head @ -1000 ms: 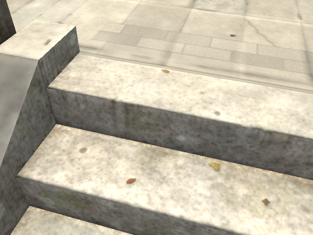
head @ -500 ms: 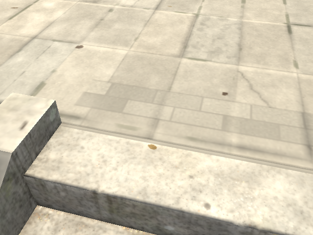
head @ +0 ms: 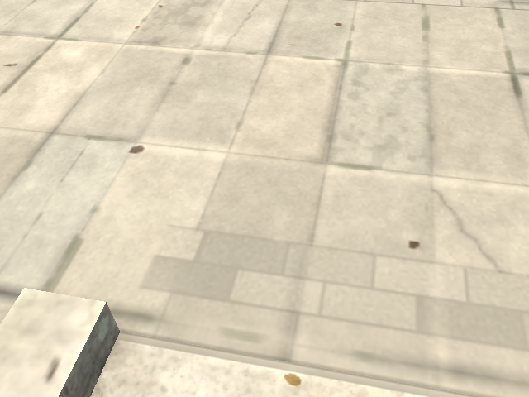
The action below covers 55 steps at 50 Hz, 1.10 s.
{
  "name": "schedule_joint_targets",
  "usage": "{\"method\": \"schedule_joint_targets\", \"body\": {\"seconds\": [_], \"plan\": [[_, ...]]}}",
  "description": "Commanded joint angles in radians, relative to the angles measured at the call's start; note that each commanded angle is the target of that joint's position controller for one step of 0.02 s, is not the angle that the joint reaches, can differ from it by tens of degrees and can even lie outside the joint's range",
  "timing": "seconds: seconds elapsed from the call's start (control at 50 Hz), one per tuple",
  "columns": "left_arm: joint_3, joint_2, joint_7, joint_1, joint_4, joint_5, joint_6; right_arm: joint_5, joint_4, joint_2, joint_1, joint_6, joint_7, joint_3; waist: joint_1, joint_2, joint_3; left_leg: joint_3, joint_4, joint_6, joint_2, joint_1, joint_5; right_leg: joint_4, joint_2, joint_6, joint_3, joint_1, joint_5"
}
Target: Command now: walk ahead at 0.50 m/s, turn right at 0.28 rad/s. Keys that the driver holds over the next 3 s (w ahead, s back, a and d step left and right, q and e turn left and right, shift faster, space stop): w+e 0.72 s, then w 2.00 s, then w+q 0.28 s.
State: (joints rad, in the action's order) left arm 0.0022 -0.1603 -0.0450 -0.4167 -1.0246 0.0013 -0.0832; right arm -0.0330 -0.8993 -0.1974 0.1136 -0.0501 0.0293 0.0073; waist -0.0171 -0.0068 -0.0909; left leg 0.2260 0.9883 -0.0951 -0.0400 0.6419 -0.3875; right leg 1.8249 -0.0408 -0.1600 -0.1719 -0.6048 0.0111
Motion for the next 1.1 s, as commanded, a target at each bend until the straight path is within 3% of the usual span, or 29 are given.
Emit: {"method": "schedule_joint_targets", "body": {"seconds": [0.02,0.06,0.1,0.16,0.24,0.3,0.32,0.36,0.38,0.4,0.42,0.44,0.46,0.48,0.5,0.54,0.58,0.6,0.64,0.7,0.76,0.86,0.94,1.0,1.02,1.04,1.06,1.08,1.1], "plan": [[-0.054,0.144,-0.018,0.161,0.234,0.014,-0.015,-0.012,-0.141,0.182,0.130,-0.019,0.029,0.046,-0.080,0.060,0.052,-0.380,-0.547,0.063,-0.218,-0.248,0.150,0.388,0.042,-0.096,-0.095,-0.473,-0.045],[-0.072,0.152,-0.015,0.058,0.202,0.040,0.014,-0.035,-0.131,0.159,0.098,-0.017,0.027,0.042,-0.127,0.004,0.098,-0.189,-0.583,0.089,-0.189,-0.206,0.234,0.345,0.040,-0.072,-0.080,-0.552,-0.059],[-0.081,0.146,0.004,0.115,0.215,0.041,0.042,-0.064,-0.139,0.125,0.101,-0.013,0.025,0.056,-0.131,-0.044,0.111,-0.093,-0.628,0.081,-0.169,-0.137,0.291,0.470,0.015,-0.028,0.024,-0.625,-0.116],[-0.100,0.154,0.024,0.240,0.285,0.018,0.060,-0.050,-0.168,0.074,0.164,-0.010,0.014,0.071,-0.114,-0.073,0.142,-0.057,-0.666,0.107,-0.169,-0.160,0.335,0.518,0.025,0.010,0.074,-0.773,-0.149],[-0.123,0.103,0.037,0.544,0.398,0.035,0.054,-0.008,-0.196,-0.026,0.406,-0.004,-0.036,0.049,0.036,-0.122,0.139,-0.096,-0.858,0.056,-0.231,-0.312,0.273,0.171,0.076,0.077,0.237,-0.835,0.033],[-0.137,0.138,-0.004,0.647,0.440,0.029,0.051,0.001,-0.218,-0.077,0.512,0.006,-0.082,0.022,0.058,-0.107,0.095,-0.126,-0.875,0.034,-0.288,-0.717,0.427,0.089,0.181,0.071,0.220,-0.963,0.179],[-0.132,0.124,-0.031,0.685,0.435,0.035,0.044,0.008,-0.212,-0.060,0.512,0.008,-0.081,0.022,0.074,-0.055,0.083,-0.067,-0.898,0.033,-0.299,-0.781,0.537,0.032,0.173,0.052,0.299,-0.939,0.232],[-0.130,0.112,-0.055,0.732,0.489,0.028,0.023,0.022,-0.206,-0.074,0.433,0.007,-0.075,0.031,-0.001,-0.054,0.029,0.074,-0.852,0.052,-0.240,-0.565,1.371,-0.298,0.110,-0.030,0.447,-0.421,0.293],[-0.118,0.092,-0.050,0.714,0.485,0.015,0.024,0.020,-0.218,-0.108,0.483,0.000,-0.075,0.025,-0.015,-0.108,-0.047,0.073,-0.767,0.042,-0.244,-0.570,1.864,-0.313,0.039,-0.051,0.509,-0.252,0.364],[-0.100,0.055,-0.049,0.568,0.452,0.013,0.030,0.031,-0.191,-0.220,0.465,0.000,-0.083,-0.005,-0.071,-0.263,-0.075,0.030,-0.665,-0.006,-0.310,-0.712,2.054,-0.442,0.025,-0.064,0.470,-0.210,0.537],[-0.063,-0.026,-0.053,0.440,0.414,0.004,0.041,0.038,-0.147,-0.241,0.382,0.011,-0.086,-0.015,-0.126,-0.306,-0.136,0.013,-0.508,-0.033,-0.313,-0.841,2.149,-0.606,-0.034,-0.083,0.433,-0.155,0.607],[-0.022,-0.123,-0.060,0.292,0.374,-0.011,0.049,0.024,-0.081,-0.236,0.308,0.002,-0.076,-0.016,-0.190,-0.281,-0.224,-0.003,-0.309,-0.059,-0.284,-0.751,2.076,-0.709,-0.024,-0.123,0.257,0.093,0.473],[0.021,-0.224,-0.042,0.155,0.347,-0.017,0.069,0.017,-0.016,-0.187,0.287,-0.035,-0.052,-0.013,-0.201,-0.030,-0.326,-0.059,-0.039,-0.029,-0.162,-0.385,1.677,-0.972,0.110,-0.205,-0.178,0.437,0.557],[0.053,-0.292,-0.015,0.088,0.284,-0.002,0.090,0.005,0.011,-0.079,0.211,-0.073,-0.012,-0.002,-0.145,0.232,-0.332,-0.181,0.337,0.017,0.086,-0.106,0.359,-1.442,0.221,-0.272,-0.687,0.593,0.756],[0.029,-0.212,0.007,0.102,0.264,-0.033,0.077,0.007,0.027,-0.067,0.201,-0.094,0.021,-0.028,-0.089,0.163,-0.278,-0.401,0.787,0.014,0.116,0.064,0.251,-1.593,0.263,-0.206,-0.848,0.563,0.713],[-0.028,0.002,-0.013,0.150,0.204,-0.038,0.040,0.017,0.186,-0.010,0.017,-0.096,0.027,-0.011,0.001,0.017,0.051,-0.386,1.116,-0.067,0.059,0.284,0.249,-1.490,0.239,-0.087,-0.593,0.215,0.559],[-0.033,0.051,-0.033,0.186,0.148,-0.030,0.023,0.007,0.209,0.051,0.117,-0.084,0.018,0.019,0.126,-0.062,0.082,-0.370,1.134,-0.109,0.014,0.330,0.254,-1.392,0.122,0.017,-0.258,0.143,0.331],[-0.026,0.038,-0.045,0.218,0.155,-0.022,0.022,0.007,0.201,0.087,0.174,-0.083,0.013,0.039,0.165,-0.053,0.076,-0.367,1.060,-0.105,-0.011,0.346,0.301,-1.361,0.082,0.051,-0.122,0.140,0.235],[-0.016,0.004,-0.044,0.243,0.189,-0.014,0.013,0.021,0.205,0.024,0.159,-0.077,-0.006,0.034,0.179,-0.066,0.087,-0.313,0.811,-0.062,-0.048,0.344,0.349,-1.404,0.043,0.058,-0.014,0.110,0.144],[-0.004,-0.052,-0.021,0.127,0.192,-0.001,-0.009,-0.019,0.291,-0.011,-0.047,-0.067,-0.043,0.031,0.094,0.047,0.045,-0.184,0.473,0.000,-0.029,0.232,0.462,-1.499,-0.008,0.050,0.010,0.063,-0.061],[0.016,-0.096,0.033,-0.020,0.183,0.004,-0.005,0.007,0.334,-0.009,-0.182,-0.072,-0.050,0.025,-0.004,0.112,0.004,-0.176,0.184,0.051,-0.025,0.284,0.522,-1.554,0.062,0.043,-0.080,0.296,-0.100],[0.017,-0.088,0.065,-0.144,0.181,0.011,0.000,0.053,0.364,-0.025,-0.348,-0.078,-0.004,0.004,-0.090,0.137,0.041,-0.203,-0.262,0.072,-0.011,0.330,0.469,-1.588,0.201,0.011,-0.166,0.685,-0.144],[0.029,-0.142,0.066,-0.107,0.196,0.012,0.011,0.061,0.355,-0.055,-0.320,-0.092,0.018,-0.021,-0.054,0.156,0.071,-0.186,-0.488,0.036,0.046,0.061,0.423,-1.531,0.216,-0.005,-0.126,0.699,-0.356],[0.043,-0.176,0.061,-0.046,0.218,-0.001,0.016,0.047,0.292,-0.133,-0.101,-0.090,-0.005,-0.065,0.044,0.178,-0.011,-0.170,-0.574,-0.014,0.092,-0.269,0.386,-1.304,0.176,0.018,-0.087,0.689,-0.719],[0.044,-0.181,0.051,0.012,0.250,-0.018,0.008,0.033,0.252,-0.165,0.065,-0.086,-0.015,-0.075,0.115,0.168,-0.111,-0.237,-0.510,-0.061,0.015,-0.537,0.425,-1.141,0.149,0.027,-0.085,0.541,-0.659],[0.030,-0.132,0.049,0.038,0.287,-0.046,-0.006,0.011,0.219,-0.226,0.271,-0.079,-0.027,-0.084,0.171,0.014,-0.264,-0.418,-0.436,-0.112,-0.162,-0.853,0.517,-0.858,0.063,0.040,-0.045,0.319,-0.297],[0.001,-0.021,0.038,-0.185,0.264,-0.006,-0.018,0.000,0.202,-0.244,0.291,-0.074,-0.025,-0.095,0.061,-0.373,-0.369,-0.871,-0.526,-0.307,-0.387,-1.146,0.476,-0.499,-0.082,0.123,-0.010,-0.043,0.510],[0.016,-0.114,0.038,-0.168,0.246,0.012,-0.029,0.017,0.207,-0.153,0.256,-0.065,-0.030,-0.084,0.085,-0.277,-0.313,-0.974,-0.652,-0.271,-0.346,-1.024,0.222,-0.343,-0.023,0.115,-0.053,-0.122,0.459],[0.034,-0.175,0.035,-0.018,0.281,0.020,-0.032,0.029,0.219,-0.107,0.165,-0.060,-0.040,-0.072,0.080,-0.144,-0.137,-0.793,-0.687,-0.219,-0.303,-0.819,0.169,-0.324,0.020,0.118,-0.023,-0.147,0.353]]}}
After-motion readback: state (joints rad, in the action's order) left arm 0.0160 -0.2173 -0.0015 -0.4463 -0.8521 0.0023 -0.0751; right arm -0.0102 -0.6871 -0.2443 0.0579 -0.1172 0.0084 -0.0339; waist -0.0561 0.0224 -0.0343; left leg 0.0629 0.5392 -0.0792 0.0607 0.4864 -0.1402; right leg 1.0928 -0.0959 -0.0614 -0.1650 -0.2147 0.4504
